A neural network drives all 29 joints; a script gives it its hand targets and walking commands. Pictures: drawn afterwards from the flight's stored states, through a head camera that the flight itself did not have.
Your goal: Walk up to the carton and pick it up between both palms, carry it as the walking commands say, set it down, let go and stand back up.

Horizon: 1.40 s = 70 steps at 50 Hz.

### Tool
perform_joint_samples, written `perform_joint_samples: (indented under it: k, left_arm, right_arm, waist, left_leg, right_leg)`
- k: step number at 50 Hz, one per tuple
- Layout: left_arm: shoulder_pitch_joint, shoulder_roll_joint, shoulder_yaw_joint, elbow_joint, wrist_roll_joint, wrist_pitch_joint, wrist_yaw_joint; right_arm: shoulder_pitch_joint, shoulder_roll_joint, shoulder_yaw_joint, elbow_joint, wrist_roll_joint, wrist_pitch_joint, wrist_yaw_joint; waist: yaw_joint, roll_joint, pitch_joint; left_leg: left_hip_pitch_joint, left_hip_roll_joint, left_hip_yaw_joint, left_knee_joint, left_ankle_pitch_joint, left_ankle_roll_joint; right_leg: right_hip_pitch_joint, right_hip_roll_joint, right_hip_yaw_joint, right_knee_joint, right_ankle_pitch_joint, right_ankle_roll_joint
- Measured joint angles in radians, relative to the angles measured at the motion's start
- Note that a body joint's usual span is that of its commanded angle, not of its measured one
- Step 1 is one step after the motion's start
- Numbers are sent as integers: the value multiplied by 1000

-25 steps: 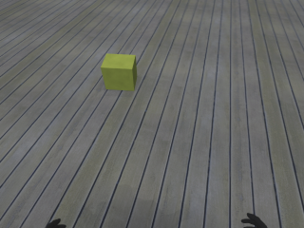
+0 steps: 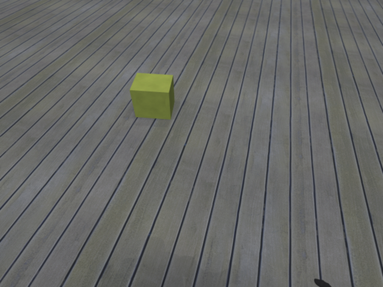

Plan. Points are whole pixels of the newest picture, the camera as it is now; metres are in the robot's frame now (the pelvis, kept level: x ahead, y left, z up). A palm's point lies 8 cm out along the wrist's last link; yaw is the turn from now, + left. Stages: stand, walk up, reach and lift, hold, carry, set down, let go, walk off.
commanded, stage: stand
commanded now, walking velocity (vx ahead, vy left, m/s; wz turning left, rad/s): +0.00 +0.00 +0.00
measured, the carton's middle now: (154, 96) +1.49 +0.25 -0.65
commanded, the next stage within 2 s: walk up in 0.04 s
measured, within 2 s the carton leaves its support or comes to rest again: neither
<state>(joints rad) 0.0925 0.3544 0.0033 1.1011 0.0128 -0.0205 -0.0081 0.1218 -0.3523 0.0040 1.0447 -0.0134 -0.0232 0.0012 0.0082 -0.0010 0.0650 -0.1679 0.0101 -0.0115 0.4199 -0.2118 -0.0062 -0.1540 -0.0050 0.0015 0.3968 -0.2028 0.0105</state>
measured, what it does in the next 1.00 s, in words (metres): walks ahead: left foot, then right foot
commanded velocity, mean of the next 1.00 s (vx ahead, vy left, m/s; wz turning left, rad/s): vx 0.41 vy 0.00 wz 0.06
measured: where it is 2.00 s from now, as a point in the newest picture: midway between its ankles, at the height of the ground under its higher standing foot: (176, 181)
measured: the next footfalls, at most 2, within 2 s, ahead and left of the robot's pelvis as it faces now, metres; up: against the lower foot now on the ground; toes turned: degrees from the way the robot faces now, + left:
left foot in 0.58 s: +0.14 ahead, +0.20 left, +0.00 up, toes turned +9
right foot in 0.90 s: +0.39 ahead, -0.11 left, +0.00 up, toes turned -6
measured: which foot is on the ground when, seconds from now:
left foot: down 0.00-0.34, up 0.36-0.56, down 0.58-0.90, up 0.92-1.00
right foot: down 0.00-0.58, up 0.60-0.88, down 0.90-1.00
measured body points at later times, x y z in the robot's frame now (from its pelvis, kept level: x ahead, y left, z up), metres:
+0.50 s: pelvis +0.06 +0.02 +0.00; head +0.08 +0.02 +0.45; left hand +0.00 +0.29 -0.14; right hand +0.17 -0.24 -0.13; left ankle +0.06 +0.16 -0.71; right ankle +0.01 -0.13 -0.74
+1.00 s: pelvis +0.29 +0.01 -0.02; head +0.31 -0.01 +0.43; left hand +0.37 +0.26 -0.15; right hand +0.28 -0.24 -0.18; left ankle +0.15 +0.16 -0.67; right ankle +0.35 -0.10 -0.74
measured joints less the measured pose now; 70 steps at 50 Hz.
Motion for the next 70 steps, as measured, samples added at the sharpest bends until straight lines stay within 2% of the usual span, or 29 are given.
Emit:
perform_joint_samples:
  k: [12,15,16,17,19,21,23,26,28,29,31,33,34,37,39,43,45,46,48,49,51,53,55,59,64,65,66,68,70]
  left_arm:
    - [-4,-3,-4,23,-5,4,3]
    - [14,-10,26,-15,-2,27,-10]
    - [18,-13,29,-28,0,25,-10]
    - [25,-19,31,-38,3,14,-8]
    - [65,-29,36,-57,11,-17,1]
    - [127,-45,39,-58,17,-31,7]
    - [193,-63,38,-32,14,-27,6]
    - [264,-83,42,13,13,-13,-6]
    - [296,-95,41,30,12,-11,-13]
    - [315,-105,37,31,9,-13,-15]
    - [305,-105,35,39,15,1,-21]
    - [275,-101,42,21,22,12,-29]
    - [255,-99,44,8,20,9,-31]
    - [183,-91,44,-37,15,-8,-38]
    - [135,-88,44,-67,12,-12,-43]
    - [69,-95,47,-108,4,-18,-50]
    - [49,-97,51,-122,6,-30,-48]
    - [34,-109,55,-123,9,-40,-41]
    - [29,-133,45,-134,17,-56,-28]
    - [42,-143,38,-133,20,-61,-24]
    - [87,-162,32,-121,19,-64,-16]
    - [141,-180,31,-96,13,-63,-10]
    - [195,-186,37,-69,11,-59,-8]
    - [273,-177,49,-15,13,-50,-7]
    - [342,-176,46,28,17,-40,-9]
    - [357,-179,44,34,15,-39,-10]
    - [358,-177,43,43,10,-36,-10]
    - [329,-177,42,47,11,-21,-12]
    - [280,-172,44,29,16,-14,-15]
  right_arm:
    - [-14,10,4,21,1,-1,-2]
    - [14,28,-29,14,-7,28,14]
    - [27,32,-33,13,-7,38,20]
    - [38,36,-35,17,-8,46,26]
    - [55,50,-41,17,-16,58,30]
    - [55,62,-47,7,-25,56,38]
    - [42,67,-49,-12,-27,44,51]
    - [30,76,-42,-44,-12,18,63]
    - [26,76,-38,-49,-6,-3,58]
    - [29,68,-39,-55,-8,-15,51]
    - [34,93,-47,-47,-20,-28,32]
    - [68,122,-37,-36,-24,-30,23]
    - [88,133,-33,-28,-23,-30,21]
    - [151,155,-29,-3,-23,-37,15]
    - [191,163,-29,17,-22,-38,12]
    - [237,160,-35,55,-19,-25,13]
    - [258,155,-40,69,-23,-24,13]
    - [260,148,-42,78,-25,-21,12]
    - [243,137,-47,84,-20,-6,11]
    - [227,131,-51,81,-19,-2,12]
    - [185,116,-57,67,-25,0,17]
    - [137,99,-66,42,-30,1,23]
    - [91,95,-64,15,-25,-2,32]
    - [13,110,-50,-18,-16,-7,43]
    - [-35,120,-45,-32,-15,-18,38]
    - [-40,119,-44,-35,-17,-27,36]
    - [-48,128,-46,-35,-23,-38,30]
    - [-36,145,-42,-45,-31,-52,20]
    - [6,156,-34,-37,-29,-55,15]
  waist:
    - [1,12,4]
    - [-10,8,-38]
    - [-10,9,-42]
    - [-5,11,-44]
    - [18,0,-49]
    - [40,-9,-46]
    - [49,-14,-45]
    - [43,-24,-49]
    - [37,-21,-49]
    - [35,-4,-56]
    - [26,-21,-52]
    - [22,-28,-46]
    - [14,-25,-43]
    - [-18,-15,-30]
    - [-35,-8,-25]
    - [-49,4,-21]
    - [-50,2,-25]
    - [-47,22,-17]
    - [-44,40,0]
    - [-41,40,3]
    - [-30,38,0]
    - [-16,40,-1]
    - [-2,27,-7]
    - [27,-7,-13]
    - [65,-9,-31]
    - [65,-3,-40]
    - [59,-12,-39]
    - [42,-8,-37]
    - [23,9,-30]
  left_leg:
    - [21,-7,1,-39,14,6]
    - [-31,-13,-17,10,-70,17]
    - [-42,-13,-25,23,-84,16]
    - [-55,-11,-32,50,-111,14]
    - [-118,-10,-6,209,-174,10]
    - [-189,6,21,370,-170,2]
    - [-231,26,31,414,-151,1]
    - [-220,56,48,273,-104,-4]
    - [-165,66,77,139,-50,-4]
    - [-135,73,74,84,-58,11]
    - [-145,56,86,135,-60,-2]
    - [-101,56,96,115,-77,-17]
    - [-70,61,95,85,-77,-22]
    - [20,73,82,-1,-66,-40]
    - [72,81,75,-35,-77,-50]
    - [166,102,92,-42,-148,-79]
    - [178,108,97,24,-221,-74]
    - [152,126,78,118,-269,-49]
    - [42,114,20,406,-313,-6]
    - [-18,100,14,536,-297,4]
    - [-137,86,35,711,-224,10]
    - [-238,97,61,762,-134,2]
    - [-304,113,80,690,-73,-7]
    - [-338,131,97,405,-10,-23]
    - [-278,98,171,169,18,-28]
    - [-252,86,180,135,32,-14]
    - [-258,75,187,170,37,14]
    - [-256,73,195,233,-28,56]
    - [-200,72,191,200,-50,63]
  right_leg:
    - [22,-8,2,-40,15,7]
    - [-41,-23,-33,56,-169,4]
    - [-44,-27,-48,62,-179,4]
    - [-39,-29,-62,52,-148,3]
    - [-24,-39,-71,17,-44,0]
    - [7,-48,-67,-18,-32,12]
    - [45,-61,-64,-61,-38,19]
    - [79,-87,-70,-81,-56,41]
    - [69,-103,-72,-9,-114,51]
    - [35,-104,-74,80,-167,38]
    - [-88,-111,-32,381,-258,13]
    - [-201,-96,-22,594,-218,3]
    - [-240,-94,-34,631,-188,1]
    - [-317,-109,-59,586,-116,12]
    - [-338,-118,-66,489,-88,25]
    - [-308,-119,-109,257,-17,39]
    - [-272,-113,-134,182,31,29]
    - [-275,-104,-147,223,47,9]
    - [-255,-104,-171,288,-29,-21]
    - [-228,-105,-175,281,-65,-32]
    - [-172,-105,-177,223,-61,-19]
    - [-112,-99,-174,144,-50,-8]
    - [-57,-97,-167,66,-37,2]
    - [31,-94,-165,-11,-54,17]
    - [100,-99,-164,25,-160,59]
    - [93,-103,-157,74,-201,63]
    - [61,-122,-143,170,-239,52]
    - [-56,-110,-73,451,-287,21]
    - [-161,-95,-54,653,-238,3]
